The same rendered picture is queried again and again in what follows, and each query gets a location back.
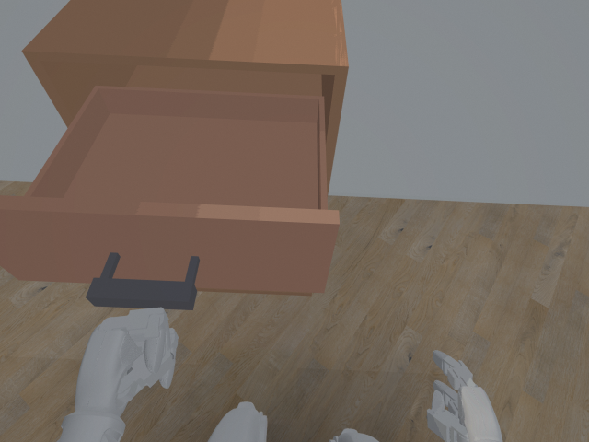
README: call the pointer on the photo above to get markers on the handle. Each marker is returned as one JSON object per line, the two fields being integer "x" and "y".
{"x": 131, "y": 293}

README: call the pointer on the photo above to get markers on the left robot shin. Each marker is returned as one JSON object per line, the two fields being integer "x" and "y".
{"x": 246, "y": 404}

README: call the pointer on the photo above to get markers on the left robot thigh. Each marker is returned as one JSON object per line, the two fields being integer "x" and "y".
{"x": 241, "y": 425}

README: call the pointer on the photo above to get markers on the drawer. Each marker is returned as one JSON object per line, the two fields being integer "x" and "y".
{"x": 159, "y": 175}

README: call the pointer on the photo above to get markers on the robot left forearm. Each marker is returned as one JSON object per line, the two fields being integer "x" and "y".
{"x": 92, "y": 426}

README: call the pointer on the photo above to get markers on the robot left hand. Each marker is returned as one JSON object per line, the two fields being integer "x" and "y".
{"x": 142, "y": 341}

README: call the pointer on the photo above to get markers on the cabinet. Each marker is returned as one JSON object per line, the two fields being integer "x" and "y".
{"x": 290, "y": 47}

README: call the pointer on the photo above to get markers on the robot right hand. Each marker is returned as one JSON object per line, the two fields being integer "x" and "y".
{"x": 470, "y": 416}

